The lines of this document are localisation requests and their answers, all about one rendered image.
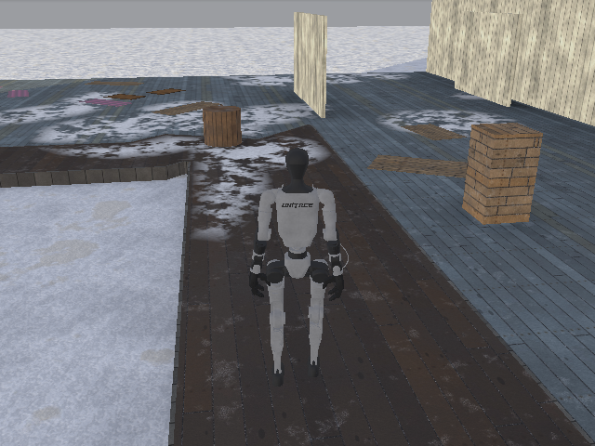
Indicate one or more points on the right robot hand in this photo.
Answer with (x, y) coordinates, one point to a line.
(338, 287)

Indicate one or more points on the robot torso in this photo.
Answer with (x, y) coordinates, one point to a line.
(297, 217)

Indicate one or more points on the left robot hand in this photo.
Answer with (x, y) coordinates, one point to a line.
(253, 283)

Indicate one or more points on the robot right forearm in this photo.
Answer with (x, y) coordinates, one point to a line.
(335, 256)

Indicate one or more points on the robot left forearm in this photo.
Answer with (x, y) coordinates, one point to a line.
(258, 254)

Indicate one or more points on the left robot upper arm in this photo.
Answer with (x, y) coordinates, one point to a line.
(267, 198)

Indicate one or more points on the right robot shin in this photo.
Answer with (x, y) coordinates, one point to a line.
(315, 336)

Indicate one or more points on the right robot upper arm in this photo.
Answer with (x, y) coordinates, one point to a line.
(329, 212)

